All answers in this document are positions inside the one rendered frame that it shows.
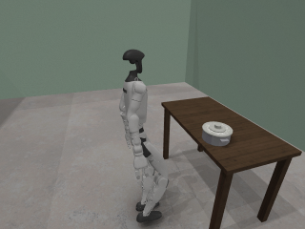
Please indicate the pot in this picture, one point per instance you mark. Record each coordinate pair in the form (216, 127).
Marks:
(215, 140)

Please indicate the left robot forearm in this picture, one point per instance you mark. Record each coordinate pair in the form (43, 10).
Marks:
(124, 118)

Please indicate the table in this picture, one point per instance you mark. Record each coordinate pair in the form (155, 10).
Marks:
(250, 146)

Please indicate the right robot forearm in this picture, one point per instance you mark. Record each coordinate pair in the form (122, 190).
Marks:
(135, 135)

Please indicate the robot left hand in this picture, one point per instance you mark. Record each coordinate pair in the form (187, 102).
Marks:
(127, 136)

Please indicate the robot right hand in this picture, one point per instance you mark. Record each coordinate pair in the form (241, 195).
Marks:
(140, 162)

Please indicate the lid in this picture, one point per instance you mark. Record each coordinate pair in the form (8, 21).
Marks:
(210, 129)

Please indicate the knob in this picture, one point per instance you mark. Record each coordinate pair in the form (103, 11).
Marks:
(217, 125)

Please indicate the left robot shin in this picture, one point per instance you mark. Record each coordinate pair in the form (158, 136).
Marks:
(146, 184)

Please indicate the robot left upper arm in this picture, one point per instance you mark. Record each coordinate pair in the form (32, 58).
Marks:
(122, 103)

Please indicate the robot right upper arm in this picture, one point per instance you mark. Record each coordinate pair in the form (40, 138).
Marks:
(138, 91)

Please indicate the humanoid robot head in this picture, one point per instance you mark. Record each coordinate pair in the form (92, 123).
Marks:
(134, 56)

